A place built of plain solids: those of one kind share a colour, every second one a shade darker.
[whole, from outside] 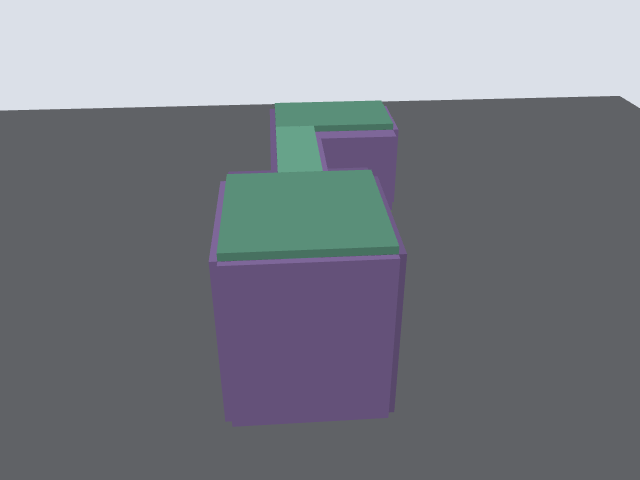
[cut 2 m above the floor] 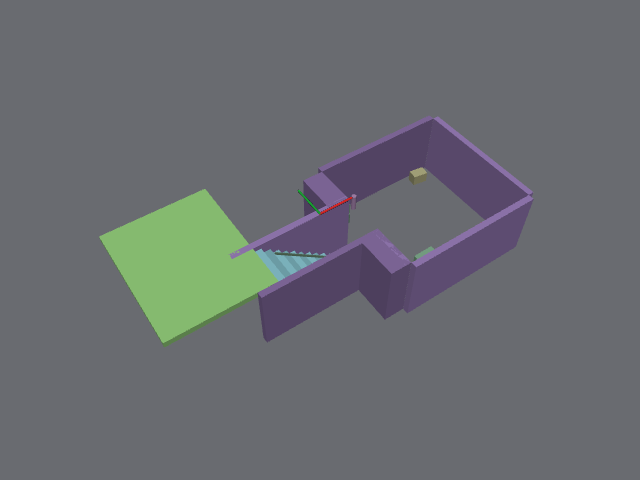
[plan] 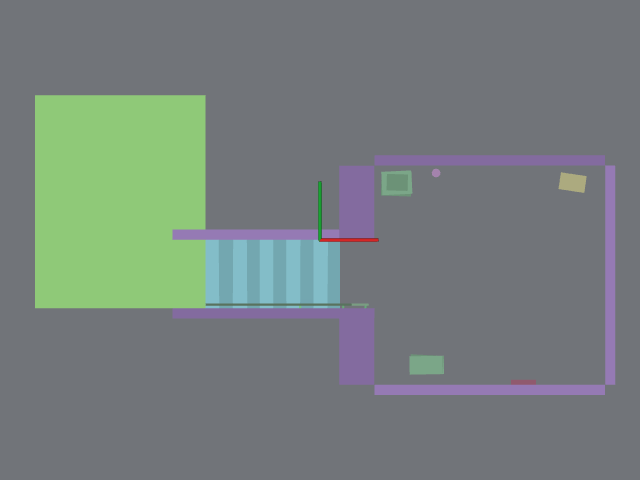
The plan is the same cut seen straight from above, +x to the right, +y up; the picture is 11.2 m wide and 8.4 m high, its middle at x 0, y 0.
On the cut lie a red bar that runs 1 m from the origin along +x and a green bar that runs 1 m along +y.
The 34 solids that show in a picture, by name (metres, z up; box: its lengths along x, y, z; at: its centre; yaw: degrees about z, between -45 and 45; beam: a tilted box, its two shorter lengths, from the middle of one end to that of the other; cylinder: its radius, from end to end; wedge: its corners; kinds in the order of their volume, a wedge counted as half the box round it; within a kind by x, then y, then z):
{
 "wall_1": {"box": [2.41, 0.18, 2.58], "at": [-3.79, -1.29, 3.34]},
 "wall_2": {"box": [2.41, 0.18, 2.58], "at": [-3.79, 2.62, 3.34]},
 "wall_3": {"box": [0.61, 2.53, 2.58], "at": [-2.28, 1.27, 3.34]},
 "wall_4": {"box": [3.54, 0.18, 4.68], "at": [-0.81, -1.29, 2.29]},
 "wall_5": {"box": [3.54, 0.18, 4.68], "at": [-0.81, 0.09, 2.29]},
 "wall_6": {"box": [0.62, 1.34, 4.68], "at": [0.64, -1.86, 2.29]},
 "wall_7": {"box": [0.62, 1.3, 4.68], "at": [0.64, 0.65, 2.29]},
 "wall_8": {"box": [0.18, 1.34, 4.68], "at": [0.86, -1.86, 2.29]},
 "wall_9": {"box": [4.04, 0.18, 4.68], "at": [2.97, -2.62, 2.29]},
 "wall_10": {"box": [4.04, 0.18, 4.68], "at": [2.97, 1.39, 2.29]},
 "wall_11": {"box": [0.18, 3.84, 4.68], "at": [5.08, -0.62, 2.29]},
 "roof_1": {"box": [2.41, 3.73, 0.2], "at": [-3.79, 0.67, 4.73]},
 "roof_2": {"box": [3.54, 1.2, 0.2], "at": [-0.81, -0.6, 4.73]},
 "roof_3": {"box": [4.04, 3.84, 0.2], "at": [2.97, -0.62, 4.73]},
 "floor_1": {"box": [2.99, 3.73, 0.22], "at": [-3.5, 0.67, 1.94]},
 "tread_1": {"wedge": [[-2.0, -1.2, 1.69], [-2.0, -1.2, 1.85], [-2.0, 0.0, 1.69], [-2.0, 0.0, 1.85], [-1.77, 0.0, 1.5], [-1.77, 0.0, 1.85], [-1.76, -1.2, 1.5], [-1.76, -1.2, 1.85]]},
 "tread_2": {"wedge": [[-1.78, 0.0, 1.51], [-1.78, 0.0, 1.66], [-1.77, -1.2, 1.5], [-1.77, -1.2, 1.66], [-1.53, -1.2, 1.31], [-1.53, -1.2, 1.66], [-1.52, 0.0, 1.3], [-1.52, 0.0, 1.66]]},
 "tread_3": {"wedge": [[-1.53, -1.2, 1.31], [-1.53, -1.2, 1.47], [-1.52, 0.0, 1.31], [-1.52, 0.0, 1.47], [-1.28, 0.0, 1.11], [-1.28, 0.0, 1.47], [-1.27, -1.2, 1.11], [-1.27, -1.2, 1.47]]},
 "tread_4": {"wedge": [[-1.28, -1.2, 1.11], [-1.28, -1.2, 1.28], [-1.28, 0.0, 1.12], [-1.28, 0.0, 1.28], [-1.06, -1.2, 0.94], [-1.06, -1.2, 1.28], [-1.05, 0.0, 0.93], [-1.05, 0.0, 1.28]]},
 "tread_5": {"wedge": [[-1.06, -1.2, 0.94], [-1.06, -1.2, 1.1], [-1.06, 0.0, 0.93], [-1.06, 0.0, 1.11], [-0.82, -1.2, 0.75], [-0.82, -1.2, 1.11], [-0.82, 0.0, 0.75], [-0.82, 0.0, 1.11]]},
 "tread_6": {"wedge": [[-0.82, -1.2, 0.75], [-0.82, -1.2, 0.91], [-0.82, 0.0, 0.75], [-0.82, 0.0, 0.91], [-0.59, -1.2, 0.56], [-0.59, -1.2, 0.91], [-0.59, 0.0, 0.57], [-0.59, 0.0, 0.91]]},
 "tread_7": {"wedge": [[-0.59, -1.2, 0.57], [-0.59, -1.2, 0.73], [-0.59, 0.0, 0.57], [-0.59, 0.0, 0.73], [-0.35, -1.2, 0.37], [-0.35, -1.2, 0.73], [-0.34, 0.0, 0.37], [-0.34, 0.0, 0.73]]},
 "tread_8": {"wedge": [[-0.35, -1.2, 0.38], [-0.35, -1.2, 0.55], [-0.35, 0.0, 0.37], [-0.35, 0.0, 0.54], [-0.11, -1.2, 0.19], [-0.11, -1.2, 0.54], [-0.11, 0.0, 0.19], [-0.11, 0.0, 0.54]]},
 "tread_9": {"wedge": [[-0.12, -1.2, 0.19], [-0.12, -1.2, 0.36], [-0.12, 0.0, 0.19], [-0.12, 0.0, 0.35], [0.13, -1.2, 0.0], [0.13, -1.2, 0.36], [0.14, 0.0, -0.01], [0.14, 0.0, 0.35]]},
 "tread_10": {"wedge": [[0.13, -1.2, -0.01], [0.13, -1.2, 0.16], [0.14, 0.0, -0.01], [0.14, 0.0, 0.17], [0.35, -1.2, -0.05], [0.35, -1.2, 0.16], [0.35, 0.0, -0.05], [0.35, 0.0, 0.17]]},
 "carton_1": {"box": [0.53, 0.41, 0.41], "at": [1.34, 0.97, 0.16], "yaw": -2.0},
 "carton_2": {"box": [0.53, 0.41, 0.36], "at": [1.34, 1.0, 0.55], "yaw": 2.8},
 "carton_3": {"box": [0.37, 0.29, 0.26], "at": [1.35, 1.01, 0.86], "yaw": -1.5},
 "carton_4": {"box": [0.58, 0.32, 0.33], "at": [1.86, -2.19, 1.14], "yaw": 1.0},
 "guard_rail_1": {"wedge": [[-2.0, -1.15, 2.96], [-2.0, -1.15, 3.01], [-2.0, -1.11, 2.96], [-2.0, -1.11, 3.01], [0.56, -1.15, 0.91], [0.56, -1.15, 0.96], [0.56, -1.11, 0.91], [0.56, -1.11, 0.96]]},
 "guard_rail_2": {"box": [0.3, 0.041, 0.041], "at": [0.71, -1.13, 0.94]},
 "bucket_1": {"box": [0.46, 0.3, 0.39], "at": [4.42, 1.0, 0.14], "yaw": -8.5},
 "cabinet_1": {"box": [0.44, 0.09, 0.68], "at": [3.56, -2.49, 1.5]},
 "extinguisher_1": {"cylinder": 0.07, "from": [2.03, 1.17, 0.0], "to": [2.03, 1.17, 0.52]}
}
